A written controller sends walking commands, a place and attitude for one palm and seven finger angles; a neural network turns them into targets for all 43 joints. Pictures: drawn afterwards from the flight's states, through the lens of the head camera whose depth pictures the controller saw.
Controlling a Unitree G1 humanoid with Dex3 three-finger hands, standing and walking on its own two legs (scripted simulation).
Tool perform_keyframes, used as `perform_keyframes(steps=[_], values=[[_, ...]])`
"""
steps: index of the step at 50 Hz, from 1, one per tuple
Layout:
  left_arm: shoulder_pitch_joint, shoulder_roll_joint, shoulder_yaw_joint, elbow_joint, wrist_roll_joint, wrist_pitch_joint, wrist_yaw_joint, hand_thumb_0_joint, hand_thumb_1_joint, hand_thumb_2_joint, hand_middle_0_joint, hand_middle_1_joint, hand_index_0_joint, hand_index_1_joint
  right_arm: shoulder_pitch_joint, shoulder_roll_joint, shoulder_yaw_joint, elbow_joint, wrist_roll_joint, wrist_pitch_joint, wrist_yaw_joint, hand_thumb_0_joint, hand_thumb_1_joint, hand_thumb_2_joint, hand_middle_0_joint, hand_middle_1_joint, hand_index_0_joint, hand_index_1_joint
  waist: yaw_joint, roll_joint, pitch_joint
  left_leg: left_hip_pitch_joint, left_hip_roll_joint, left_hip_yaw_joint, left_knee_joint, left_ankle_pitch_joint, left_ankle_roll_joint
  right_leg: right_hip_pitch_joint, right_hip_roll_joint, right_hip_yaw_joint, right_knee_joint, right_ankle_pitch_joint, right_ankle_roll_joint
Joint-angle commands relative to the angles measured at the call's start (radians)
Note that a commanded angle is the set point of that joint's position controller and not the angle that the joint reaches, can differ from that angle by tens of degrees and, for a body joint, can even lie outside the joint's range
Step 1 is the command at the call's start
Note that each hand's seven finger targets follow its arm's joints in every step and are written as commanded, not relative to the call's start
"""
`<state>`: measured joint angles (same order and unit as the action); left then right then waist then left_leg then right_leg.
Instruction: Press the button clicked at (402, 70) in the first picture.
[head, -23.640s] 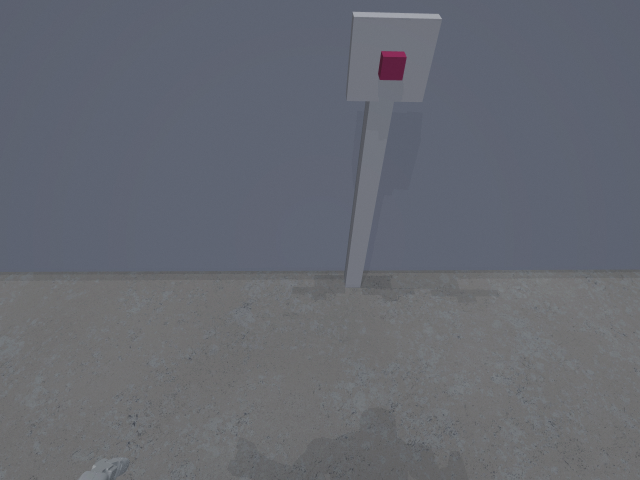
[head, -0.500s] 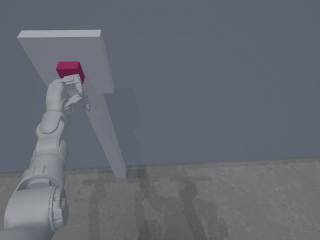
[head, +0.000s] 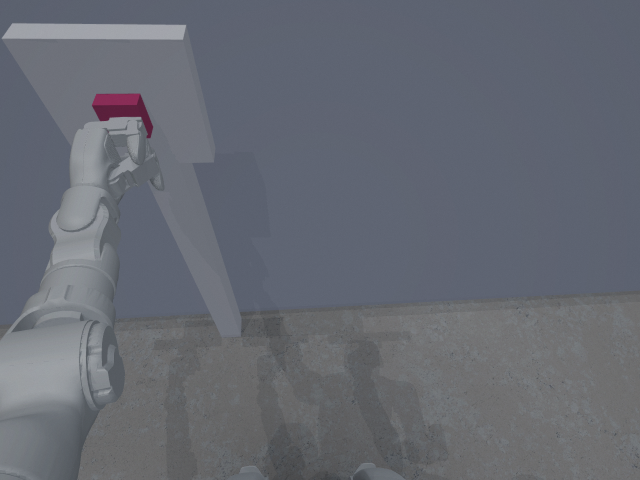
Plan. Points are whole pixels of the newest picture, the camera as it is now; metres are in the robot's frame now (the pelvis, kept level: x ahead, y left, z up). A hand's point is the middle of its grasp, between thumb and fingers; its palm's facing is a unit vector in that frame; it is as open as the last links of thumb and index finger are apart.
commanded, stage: hold the button down briefly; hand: left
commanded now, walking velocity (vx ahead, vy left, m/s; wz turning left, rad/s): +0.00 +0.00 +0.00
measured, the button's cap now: (125, 112) +0.53 +0.21 +0.15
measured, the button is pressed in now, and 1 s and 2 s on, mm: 7 0 0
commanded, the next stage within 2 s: pull the fist back off the button in 0.26 s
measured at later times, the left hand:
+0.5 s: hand (152, 161) +0.48 +0.18 +0.11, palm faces +0.05 -1.00 -0.02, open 3.7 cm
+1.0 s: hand (147, 184) +0.45 +0.18 +0.11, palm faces +0.03 -1.00 +0.00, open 3.2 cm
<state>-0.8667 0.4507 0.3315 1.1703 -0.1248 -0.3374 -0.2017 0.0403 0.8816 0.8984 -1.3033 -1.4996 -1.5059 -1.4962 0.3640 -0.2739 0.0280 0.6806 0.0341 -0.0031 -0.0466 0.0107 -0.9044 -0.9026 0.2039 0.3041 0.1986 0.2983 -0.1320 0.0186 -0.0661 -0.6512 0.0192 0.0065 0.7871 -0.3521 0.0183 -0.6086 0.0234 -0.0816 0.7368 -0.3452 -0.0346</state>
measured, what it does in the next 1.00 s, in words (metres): stands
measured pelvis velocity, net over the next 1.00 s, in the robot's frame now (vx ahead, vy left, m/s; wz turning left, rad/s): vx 0.02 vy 0.01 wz -0.03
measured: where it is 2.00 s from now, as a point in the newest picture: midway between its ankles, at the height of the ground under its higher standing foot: outside the picture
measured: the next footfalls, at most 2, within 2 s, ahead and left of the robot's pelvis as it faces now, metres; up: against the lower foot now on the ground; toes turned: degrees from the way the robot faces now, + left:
none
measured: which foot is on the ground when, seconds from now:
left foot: down 0.00-1.00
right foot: down 0.00-1.00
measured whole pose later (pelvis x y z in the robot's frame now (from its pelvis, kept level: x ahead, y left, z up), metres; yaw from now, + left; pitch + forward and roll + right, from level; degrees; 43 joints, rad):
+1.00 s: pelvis +0.02 +0.01 +0.01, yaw -2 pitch +10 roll -1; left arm -0.55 0.33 0.30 0.81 -0.18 -0.28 -0.18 0.02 0.90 0.90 -1.30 -1.50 -1.32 -1.50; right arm 0.35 -0.26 0.02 0.60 0.05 0.01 -0.03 0.01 -0.90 -0.90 0.20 0.30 0.20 0.30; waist -0.08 0.03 -0.10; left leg -0.55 0.02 0.04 0.75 -0.38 0.03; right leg -0.52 0.03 -0.04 0.71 -0.36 -0.02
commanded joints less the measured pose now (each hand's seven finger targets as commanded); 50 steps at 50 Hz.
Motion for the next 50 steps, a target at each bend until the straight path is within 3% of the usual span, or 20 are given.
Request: perform_keyframes(steps=[1, 4, 6, 14, 16, 18, 19, 20, 24, 25, 28, 30, 34, 35, 36, 37, 43, 46, 49, 50], values=[[-0.625, 0.252, 0.017, -0.215, -0.009, -0.066, 0.027, 0.0, 0.9, 0.9, -1.3, -1.5, -1.3, -1.5, 0.116, -0.168, -0.054, -0.064, -0.003, -0.03, -0.009, 0.0, -0.9, -0.9, 0.2, 0.3, 0.2, 0.3, -0.064, 0.065, -0.353, 0.243, -0.009, -0.054, -0.086, 0.126, 0.021, 0.059, 0.006, 0.088, -0.111, 0.144, 0.025], [-0.679, 0.216, -0.018, -0.218, -0.008, -0.071, 0.031, 0.0, 0.9, 0.9, -1.3, -1.5, -1.3, -1.5, 0.127, -0.172, -0.055, -0.052, -0.006, -0.037, -0.007, 0.0, -0.9, -0.9, 0.2, 0.3, 0.2, 0.3, -0.085, 0.095, -0.351, 0.272, -0.005, -0.064, -0.087, 0.111, 0.019, 0.007, 0.008, 0.081, -0.111, 0.11, 0.024], [-0.682, 0.244, 0.004, -0.223, -0.004, -0.076, 0.04, 0.0, 0.9, 0.9, -1.3, -1.5, -1.3, -1.5, 0.134, -0.177, -0.058, -0.05, -0.01, -0.04, -0.007, 0.0, -0.9, -0.9, 0.2, 0.3, 0.2, 0.3, -0.079, 0.106, -0.375, 0.286, -0.004, -0.074, -0.085, 0.117, 0.017, -0.002, 0.008, 0.076, -0.105, 0.103, 0.021], [-0.714, 0.191, -0.038, -0.201, 0.003, -0.079, 0.053, 0.0, 0.9, 0.9, -1.3, -1.5, -1.3, -1.5, 0.147, -0.179, -0.056, -0.04, -0.015, -0.056, -0.002, 0.0, -0.9, -0.9, 0.2, 0.3, 0.2, 0.3, -0.097, 0.092, -0.365, 0.28, -0.001, -0.083, -0.09, 0.06, 0.016, -0.038, 0.011, 0.069, -0.102, 0.055, 0.021], [-0.718, 0.242, -0.009, -0.197, 0.005, -0.08, 0.057, 0.0, 0.9, 0.9, -1.3, -1.5, -1.3, -1.5, 0.15, -0.185, -0.053, -0.04, -0.015, -0.058, -0.003, 0.0, -0.9, -0.9, 0.2, 0.3, 0.2, 0.3, -0.092, 0.088, -0.35, 0.253, -0.002, -0.083, -0.094, 0.032, 0.017, -0.032, 0.01, 0.071, -0.104, 0.037, 0.021], [-0.738, 0.199, -0.042, -0.208, 0.005, -0.085, 0.057, 0.0, 0.9, 0.9, -1.3, -1.5, -1.3, -1.5, 0.149, -0.179, -0.051, -0.041, -0.017, -0.063, -0.001, 0.0, -0.9, -0.9, 0.2, 0.3, 0.2, 0.3, -0.098, 0.109, -0.35, 0.265, -0.003, -0.086, -0.094, 0.035, 0.016, -0.042, 0.01, 0.069, -0.099, 0.038, 0.017], [-0.712, 0.206, -0.026, -0.18, 0.004, -0.082, 0.057, 0.0, 0.9, 0.9, -1.3, -1.5, -1.3, -1.5, 0.15, -0.182, -0.053, -0.039, -0.016, -0.065, -0.001, 0.0, -0.9, -0.9, 0.2, 0.3, 0.2, 0.3, -0.094, 0.078, -0.347, 0.258, -0.002, -0.085, -0.092, 0.025, 0.017, -0.042, 0.011, 0.069, -0.103, 0.031, 0.02], [-0.697, 0.264, 0.018, -0.182, 0.003, -0.083, 0.059, 0.0, 0.9, 0.9, -1.3, -1.5, -1.3, -1.5, 0.152, -0.188, -0.053, -0.042, -0.018, -0.065, -0.002, 0.0, -0.9, -0.9, 0.2, 0.3, 0.2, 0.3, -0.081, 0.073, -0.355, 0.239, -0.002, -0.083, -0.091, 0.029, 0.017, -0.018, 0.011, 0.073, -0.102, 0.036, 0.02], [-0.634, 0.216, -0.003, -0.193, -0.004, -0.084, 0.039, 0.0, 0.9, 0.9, -1.3, -1.5, -1.3, -1.5, 0.14, -0.179, -0.055, -0.059, -0.015, -0.062, 0.003, 0.0, -0.9, -0.9, 0.2, 0.3, 0.2, 0.3, -0.065, 0.085, -0.376, 0.258, -0.004, -0.072, -0.087, 0.068, 0.016, 0.001, 0.011, 0.071, -0.099, 0.066, 0.016], [-0.612, 0.257, 0.027, -0.176, -0.004, -0.079, 0.038, 0.0, 0.9, 0.9, -1.3, -1.5, -1.3, -1.5, 0.14, -0.183, -0.054, -0.059, -0.015, -0.058, 0.003, 0.0, -0.9, -0.9, 0.2, 0.3, 0.2, 0.3, -0.054, 0.082, -0.348, 0.232, -0.003, -0.073, -0.09, 0.051, 0.015, 0.003, 0.01, 0.071, -0.098, 0.053, 0.015], [-0.583, 0.218, 0.005, -0.197, -0.009, -0.071, 0.031, 0.0, 0.9, 0.9, -1.3, -1.5, -1.3, -1.5, 0.13, -0.176, -0.055, -0.079, -0.012, -0.057, 0.004, 0.0, -0.9, -0.9, 0.2, 0.3, 0.2, 0.3, -0.051, 0.057, -0.335, 0.215, -0.007, -0.065, -0.094, 0.042, 0.02, 0.024, 0.01, 0.073, -0.103, 0.054, 0.016], [-0.534, 0.251, 0.037, -0.208, -0.013, -0.067, 0.029, 0.0, 0.9, 0.9, -1.3, -1.5, -1.3, -1.5, 0.127, -0.178, -0.058, -0.086, -0.01, -0.052, 0.003, 0.0, -0.9, -0.9, 0.2, 0.3, 0.2, 0.3, -0.032, 0.053, -0.353, 0.219, -0.006, -0.058, -0.094, 0.064, 0.019, 0.049, 0.01, 0.073, -0.101, 0.074, 0.016], [-0.428, 0.162, 0.003, -0.315, -0.033, -0.073, 0.018, 0.0, 0.9, 0.9, -1.3, -1.5, -1.3, -1.5, 0.106, -0.159, -0.062, -0.117, -0.006, -0.047, 0.011, 0.0, -0.9, -0.9, 0.2, 0.3, 0.2, 0.3, 0.001, 0.1, -0.414, 0.309, -0.006, -0.049, -0.09, 0.175, 0.014, 0.073, 0.014, 0.061, -0.084, 0.165, 0.01], [-0.378, 0.188, 0.028, -0.311, -0.034, -0.068, 0.019, 0.0, 0.9, 0.9, -1.3, -1.5, -1.3, -1.5, 0.103, -0.162, -0.064, -0.12, -0.005, -0.042, 0.011, 0.0, -0.9, -0.9, 0.2, 0.3, 0.2, 0.3, 0.017, 0.078, -0.391, 0.296, -0.004, -0.051, -0.093, 0.179, 0.012, 0.081, 0.015, 0.058, -0.085, 0.169, 0.008], [-0.385, 0.148, -0.004, -0.341, -0.044, -0.064, 0.016, 0.0, 0.9, 0.9, -1.3, -1.5, -1.3, -1.5, 0.091, -0.157, -0.062, -0.128, -0.002, -0.04, 0.012, 0.0, -0.9, -0.9, 0.2, 0.3, 0.2, 0.3, 0.004, 0.063, -0.376, 0.286, -0.007, -0.041, -0.095, 0.172, 0.016, 0.092, 0.014, 0.061, -0.092, 0.176, 0.013], [-0.352, 0.178, 0.03, -0.357, -0.048, -0.059, 0.02, 0.0, 0.9, 0.9, -1.3, -1.5, -1.3, -1.5, 0.088, -0.158, -0.065, -0.132, 0.0, -0.039, 0.01, 0.0, -0.9, -0.9, 0.2, 0.3, 0.2, 0.3, 0.019, 0.025, -0.374, 0.267, -0.007, -0.036, -0.096, 0.169, 0.02, 0.121, 0.015, 0.064, -0.096, 0.189, 0.014], [-0.2, 0.144, 0.014, -0.481, -0.051, -0.038, 0.023, 0.0, 0.9, 0.9, -1.3, -1.5, -1.3, -1.5, 0.047, -0.145, -0.065, -0.171, 0.008, -0.03, 0.008, 0.0, -0.9, -0.9, 0.2, 0.3, 0.2, 0.3, 0.053, 0.046, -0.358, 0.291, -0.013, -0.023, -0.106, 0.246, 0.02, 0.179, 0.011, 0.065, -0.091, 0.277, 0.007], [-0.08, 0.127, 0.021, -0.563, -0.071, -0.015, 0.018, 0.0, 0.9, 0.9, -1.3, -1.5, -1.3, -1.5, 0.025, -0.138, -0.065, -0.194, 0.013, -0.029, 0.01, 0.0, -0.9, -0.9, 0.2, 0.3, 0.2, 0.3, 0.077, 0.03, -0.379, 0.309, -0.013, -0.012, -0.113, 0.309, 0.019, 0.235, 0.008, 0.064, -0.091, 0.355, 0.009], [0.016, 0.068, -0.018, -0.646, -0.086, 0.009, 0.012, 0.0, 0.9, 0.9, -1.3, -1.5, -1.3, -1.5, 0.0, -0.129, -0.065, -0.21, 0.019, -0.029, 0.011, 0.0, -0.9, -0.9, 0.2, 0.3, 0.2, 0.3, 0.076, 0.004, -0.354, 0.327, -0.01, -0.008, -0.118, 0.362, 0.021, 0.256, 0.007, 0.061, -0.096, 0.414, 0.012], [0.051, 0.077, -0.002, -0.665, -0.092, 0.022, 0.013, 0.0, 0.9, 0.9, -1.3, -1.5, -1.3, -1.5, -0.004, -0.131, -0.067, -0.214, 0.019, -0.03, 0.01, 0.0, -0.9, -0.9, 0.2, 0.3, 0.2, 0.3, 0.087, 0.003, -0.348, 0.326, -0.011, -0.006, -0.119, 0.366, 0.02, 0.261, 0.005, 0.06, -0.098, 0.422, 0.013]])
